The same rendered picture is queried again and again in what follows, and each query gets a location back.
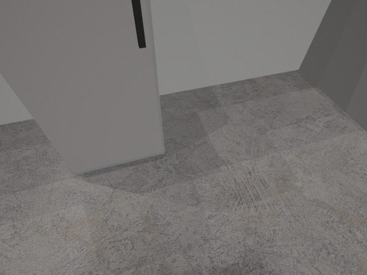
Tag handle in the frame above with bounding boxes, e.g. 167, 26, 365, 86
131, 0, 146, 48

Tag fridge door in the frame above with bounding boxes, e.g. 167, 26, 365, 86
0, 0, 162, 172

